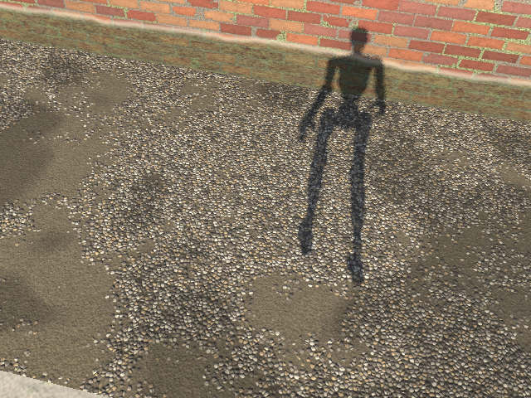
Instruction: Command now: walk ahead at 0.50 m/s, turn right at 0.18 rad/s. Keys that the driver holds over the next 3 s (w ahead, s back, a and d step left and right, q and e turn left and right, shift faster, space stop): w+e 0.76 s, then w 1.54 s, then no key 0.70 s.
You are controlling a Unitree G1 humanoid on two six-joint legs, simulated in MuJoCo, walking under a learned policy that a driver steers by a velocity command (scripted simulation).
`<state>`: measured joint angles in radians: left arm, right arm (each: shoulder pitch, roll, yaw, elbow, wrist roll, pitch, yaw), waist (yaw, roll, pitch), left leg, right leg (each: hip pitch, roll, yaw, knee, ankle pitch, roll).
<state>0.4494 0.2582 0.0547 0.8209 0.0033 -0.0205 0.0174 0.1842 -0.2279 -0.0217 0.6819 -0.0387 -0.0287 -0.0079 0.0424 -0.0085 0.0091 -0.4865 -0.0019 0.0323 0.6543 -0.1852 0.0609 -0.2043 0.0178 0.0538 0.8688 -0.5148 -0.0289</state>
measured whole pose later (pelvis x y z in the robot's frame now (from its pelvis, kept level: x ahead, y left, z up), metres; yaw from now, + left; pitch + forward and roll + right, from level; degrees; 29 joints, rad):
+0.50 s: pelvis +0.10 -0.03 -0.01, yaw -15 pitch +0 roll +2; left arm 0.13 0.23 0.03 0.60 0.00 0.06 -0.02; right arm 0.32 -0.27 -0.05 0.73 -0.02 0.02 -0.03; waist -0.05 0.02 0.00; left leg -0.32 0.10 0.22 0.82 -0.43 -0.01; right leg -0.44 0.01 -0.02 0.77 -0.34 -0.09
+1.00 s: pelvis +0.13 -0.05 +0.01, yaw -28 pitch -1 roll +1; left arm 0.13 0.23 -0.01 0.60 -0.01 0.07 0.02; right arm 0.12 -0.19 0.02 0.63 -0.02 0.06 0.00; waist 0.01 -0.02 0.00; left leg -0.26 -0.06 0.00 0.60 -0.33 0.04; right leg -0.32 0.17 0.13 0.62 -0.27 -0.08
